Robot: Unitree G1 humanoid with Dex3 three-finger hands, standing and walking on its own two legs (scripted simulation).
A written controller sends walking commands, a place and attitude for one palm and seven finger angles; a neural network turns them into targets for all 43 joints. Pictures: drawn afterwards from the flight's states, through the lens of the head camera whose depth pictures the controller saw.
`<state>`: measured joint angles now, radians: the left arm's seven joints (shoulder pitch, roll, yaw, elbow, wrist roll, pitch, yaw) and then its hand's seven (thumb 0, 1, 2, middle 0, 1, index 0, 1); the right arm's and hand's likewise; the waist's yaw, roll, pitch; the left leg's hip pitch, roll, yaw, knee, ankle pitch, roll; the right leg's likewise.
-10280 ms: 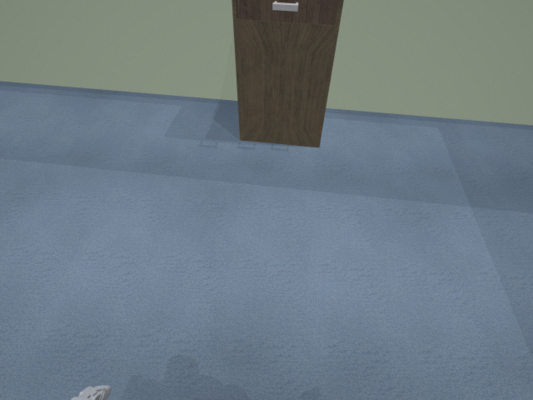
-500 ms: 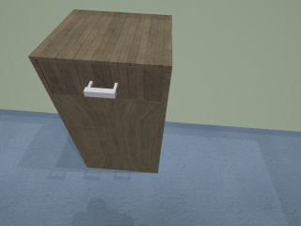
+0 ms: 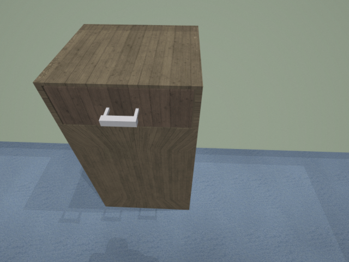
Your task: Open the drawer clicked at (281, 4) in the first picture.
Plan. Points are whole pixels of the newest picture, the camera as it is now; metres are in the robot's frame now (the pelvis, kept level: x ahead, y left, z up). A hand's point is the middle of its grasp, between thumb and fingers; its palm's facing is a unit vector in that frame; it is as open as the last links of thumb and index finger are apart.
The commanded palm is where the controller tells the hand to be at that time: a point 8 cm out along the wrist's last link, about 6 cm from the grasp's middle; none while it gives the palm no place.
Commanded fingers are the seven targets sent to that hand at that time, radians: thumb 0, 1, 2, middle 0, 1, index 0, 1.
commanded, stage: raise the hand with hooked fingers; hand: left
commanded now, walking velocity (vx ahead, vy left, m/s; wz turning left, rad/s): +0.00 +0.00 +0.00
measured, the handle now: (120, 116) +0.53 +0.20 +0.02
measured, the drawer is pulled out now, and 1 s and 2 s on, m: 0.00 0.00 0.00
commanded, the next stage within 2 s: move the hooked fingers above the handle in 1.96 s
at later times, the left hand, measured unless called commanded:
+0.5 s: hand (103, 261) +0.15 +0.17 -0.07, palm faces -0.15 -0.24 -0.96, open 8.6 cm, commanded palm +0.15 +0.21 +0.01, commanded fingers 0.00 0.36 0.67 -0.24 -0.64 -0.24 -0.64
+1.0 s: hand (103, 198) +0.25 +0.18 +0.03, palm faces -0.02 -0.10 -0.99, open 11.6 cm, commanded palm +0.23 +0.19 +0.10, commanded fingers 0.00 -0.22 0.42 -0.28 -1.02 -0.28 -1.02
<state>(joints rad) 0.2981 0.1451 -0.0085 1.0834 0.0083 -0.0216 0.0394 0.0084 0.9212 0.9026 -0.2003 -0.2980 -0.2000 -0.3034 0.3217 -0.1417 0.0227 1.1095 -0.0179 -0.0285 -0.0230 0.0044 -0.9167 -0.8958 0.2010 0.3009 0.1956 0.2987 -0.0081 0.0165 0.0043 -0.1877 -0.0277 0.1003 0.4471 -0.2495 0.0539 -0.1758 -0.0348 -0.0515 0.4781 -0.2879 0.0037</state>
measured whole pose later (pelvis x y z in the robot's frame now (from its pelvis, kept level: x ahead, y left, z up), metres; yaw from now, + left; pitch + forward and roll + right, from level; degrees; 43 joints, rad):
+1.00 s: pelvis +0.01 -0.05 -0.02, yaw -4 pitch +6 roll +2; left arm 0.34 0.46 0.02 -0.14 0.91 -0.04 0.22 0.00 0.00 0.52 -0.29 -0.88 -0.29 -0.88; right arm 0.15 -0.27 -0.01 0.61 -0.04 0.11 -0.03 0.01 -0.91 -0.90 0.21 0.30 0.20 0.30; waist 0.06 0.06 -0.06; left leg -0.40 0.00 0.00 0.64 -0.35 -0.01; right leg -0.42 0.04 0.00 0.71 -0.39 -0.07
